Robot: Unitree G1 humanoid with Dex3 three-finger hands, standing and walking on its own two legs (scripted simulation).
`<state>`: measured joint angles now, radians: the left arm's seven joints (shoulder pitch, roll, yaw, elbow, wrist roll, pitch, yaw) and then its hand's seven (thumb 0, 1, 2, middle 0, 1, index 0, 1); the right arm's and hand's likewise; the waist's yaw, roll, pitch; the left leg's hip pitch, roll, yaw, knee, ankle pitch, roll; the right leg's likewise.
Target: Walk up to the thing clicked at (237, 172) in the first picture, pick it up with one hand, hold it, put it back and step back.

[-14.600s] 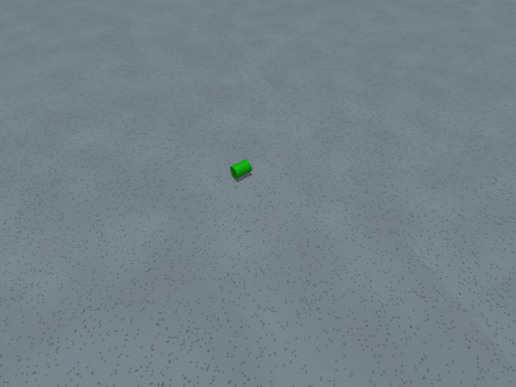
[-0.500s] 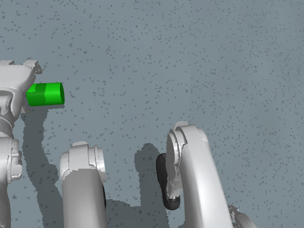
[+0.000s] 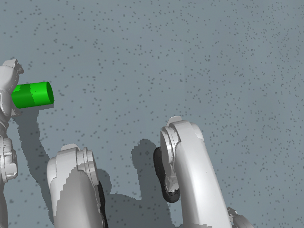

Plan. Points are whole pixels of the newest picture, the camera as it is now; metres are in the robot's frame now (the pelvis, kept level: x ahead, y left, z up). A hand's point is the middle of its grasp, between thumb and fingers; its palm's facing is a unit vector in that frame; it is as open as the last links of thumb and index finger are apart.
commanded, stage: approach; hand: left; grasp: from above
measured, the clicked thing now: (33, 94) +0.51 +0.26 -0.29
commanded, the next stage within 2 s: close in in 0.02 s
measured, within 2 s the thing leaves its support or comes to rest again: neither
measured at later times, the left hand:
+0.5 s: hand (23, 93) +0.49 +0.26 -0.20, palm faces -0.46 -0.04 -0.89, open 13.5 cm
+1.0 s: hand (30, 96) +0.49 +0.26 -0.26, palm faces -0.46 -0.08 -0.89, open 13.3 cm
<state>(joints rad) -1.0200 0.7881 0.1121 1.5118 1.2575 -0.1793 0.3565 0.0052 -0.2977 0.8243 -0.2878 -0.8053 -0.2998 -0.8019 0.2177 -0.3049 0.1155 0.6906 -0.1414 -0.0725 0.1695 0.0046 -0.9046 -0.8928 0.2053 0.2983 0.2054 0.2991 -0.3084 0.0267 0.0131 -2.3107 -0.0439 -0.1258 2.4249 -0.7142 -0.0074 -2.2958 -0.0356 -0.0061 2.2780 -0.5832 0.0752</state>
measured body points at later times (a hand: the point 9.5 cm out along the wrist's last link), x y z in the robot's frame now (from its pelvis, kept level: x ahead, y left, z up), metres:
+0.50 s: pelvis +0.00 +0.01 -0.01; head +0.25 +0.09 +0.35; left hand +0.51 +0.26 -0.15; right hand +0.03 -0.27 -0.08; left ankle +0.07 +0.12 -0.30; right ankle +0.12 -0.14 -0.29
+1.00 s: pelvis +0.01 +0.01 -0.03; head +0.29 +0.11 +0.31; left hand +0.51 +0.26 -0.21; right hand +0.01 -0.26 -0.07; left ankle +0.07 +0.12 -0.30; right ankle +0.12 -0.14 -0.29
